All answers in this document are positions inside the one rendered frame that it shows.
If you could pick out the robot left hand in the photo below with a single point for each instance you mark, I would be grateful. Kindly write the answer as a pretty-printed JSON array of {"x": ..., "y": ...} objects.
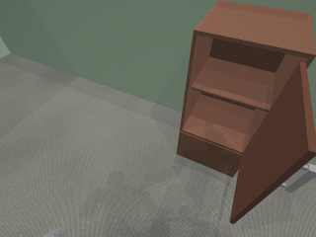
[{"x": 59, "y": 232}]

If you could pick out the handle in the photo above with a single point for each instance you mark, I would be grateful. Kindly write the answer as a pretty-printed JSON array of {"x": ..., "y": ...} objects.
[{"x": 307, "y": 173}]

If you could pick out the cupboard door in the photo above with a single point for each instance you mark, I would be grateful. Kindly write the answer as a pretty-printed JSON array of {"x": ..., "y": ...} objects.
[{"x": 283, "y": 143}]

